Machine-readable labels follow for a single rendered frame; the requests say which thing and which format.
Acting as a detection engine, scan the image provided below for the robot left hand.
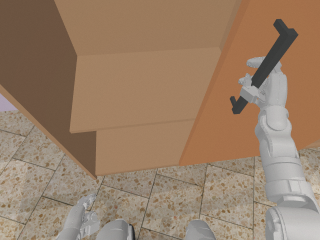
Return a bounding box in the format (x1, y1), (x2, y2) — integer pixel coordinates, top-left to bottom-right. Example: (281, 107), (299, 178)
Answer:
(63, 193), (100, 239)

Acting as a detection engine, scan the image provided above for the robot right hand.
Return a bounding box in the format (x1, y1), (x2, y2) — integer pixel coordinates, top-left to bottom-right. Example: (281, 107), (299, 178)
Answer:
(238, 56), (288, 111)

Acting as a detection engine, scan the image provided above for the robot left thigh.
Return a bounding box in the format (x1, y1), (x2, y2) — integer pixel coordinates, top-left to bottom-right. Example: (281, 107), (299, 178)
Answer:
(95, 220), (133, 240)

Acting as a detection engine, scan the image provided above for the robot right forearm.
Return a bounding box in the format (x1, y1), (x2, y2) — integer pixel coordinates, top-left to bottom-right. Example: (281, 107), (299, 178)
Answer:
(254, 105), (320, 215)

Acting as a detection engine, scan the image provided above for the robot right upper arm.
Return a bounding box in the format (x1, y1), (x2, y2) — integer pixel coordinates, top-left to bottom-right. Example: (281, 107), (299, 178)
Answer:
(265, 206), (320, 240)

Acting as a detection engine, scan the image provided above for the robot left forearm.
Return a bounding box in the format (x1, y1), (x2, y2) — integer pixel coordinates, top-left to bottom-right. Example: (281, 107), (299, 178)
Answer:
(55, 227), (81, 240)

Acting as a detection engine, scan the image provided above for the handle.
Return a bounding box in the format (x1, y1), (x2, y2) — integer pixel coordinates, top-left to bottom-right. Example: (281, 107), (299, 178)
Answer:
(230, 19), (298, 115)

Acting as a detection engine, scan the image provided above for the robot right thigh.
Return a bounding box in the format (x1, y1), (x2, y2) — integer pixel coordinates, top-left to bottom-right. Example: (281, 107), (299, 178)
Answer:
(185, 220), (216, 240)

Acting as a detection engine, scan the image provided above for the robot thigh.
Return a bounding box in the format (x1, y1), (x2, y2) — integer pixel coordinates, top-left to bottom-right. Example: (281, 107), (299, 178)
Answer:
(95, 220), (133, 240)
(185, 220), (216, 240)

